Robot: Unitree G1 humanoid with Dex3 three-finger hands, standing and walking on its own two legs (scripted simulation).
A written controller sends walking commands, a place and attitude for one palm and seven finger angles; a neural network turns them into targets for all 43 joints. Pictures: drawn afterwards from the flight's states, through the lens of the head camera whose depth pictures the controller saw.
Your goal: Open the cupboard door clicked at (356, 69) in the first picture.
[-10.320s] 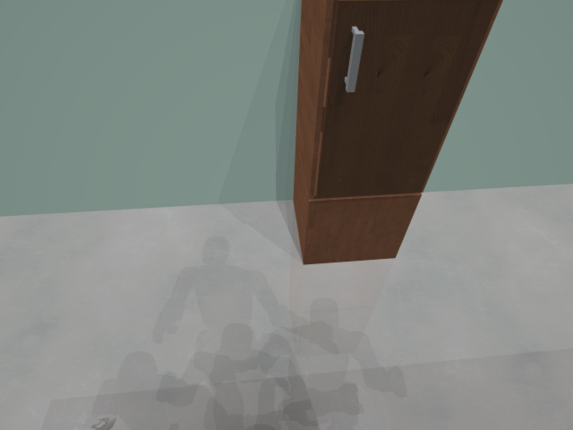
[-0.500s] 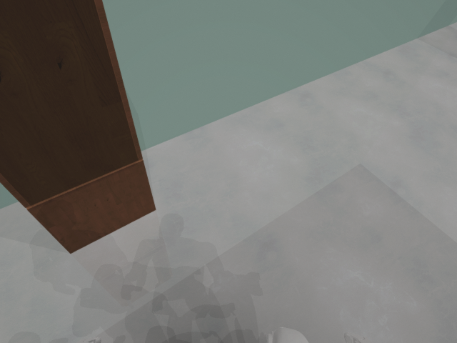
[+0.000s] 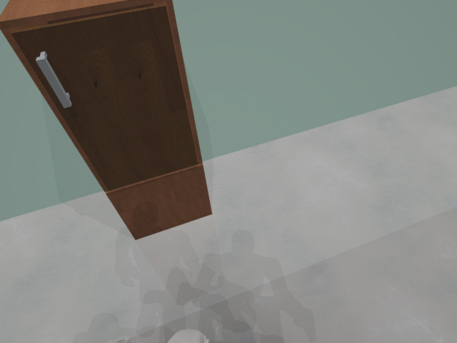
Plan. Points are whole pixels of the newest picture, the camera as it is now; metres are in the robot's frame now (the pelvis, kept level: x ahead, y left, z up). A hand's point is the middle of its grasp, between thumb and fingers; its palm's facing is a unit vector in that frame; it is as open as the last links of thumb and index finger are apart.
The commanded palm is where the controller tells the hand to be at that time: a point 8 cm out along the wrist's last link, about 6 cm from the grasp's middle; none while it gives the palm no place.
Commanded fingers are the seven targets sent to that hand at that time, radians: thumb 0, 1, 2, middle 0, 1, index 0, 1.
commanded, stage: turn to face it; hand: left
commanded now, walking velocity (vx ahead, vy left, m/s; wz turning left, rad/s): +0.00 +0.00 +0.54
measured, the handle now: (55, 80) +0.70 +0.46 +0.13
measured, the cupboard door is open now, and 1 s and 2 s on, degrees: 0 0 0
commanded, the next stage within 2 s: take the last steps up to it in 0.50 s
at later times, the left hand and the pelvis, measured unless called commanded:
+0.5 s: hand out of the picture -0.02 +0.30 -0.17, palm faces +0.28 -0.93 -0.23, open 7.4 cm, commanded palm none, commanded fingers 0.00 0.90 0.90 -0.20 -0.30 -0.20 -0.30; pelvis -0.03 +0.08 +0.00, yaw +13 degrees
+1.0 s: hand out of the picture -0.08 +0.17 -0.16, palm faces +0.35 -0.91 -0.21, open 7.4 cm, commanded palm none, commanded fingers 0.00 0.90 0.90 -0.20 -0.30 -0.20 -0.30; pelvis -0.01 +0.02 +0.01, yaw +16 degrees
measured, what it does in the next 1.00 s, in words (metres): steps on the spot, turning left: left foot, then right foot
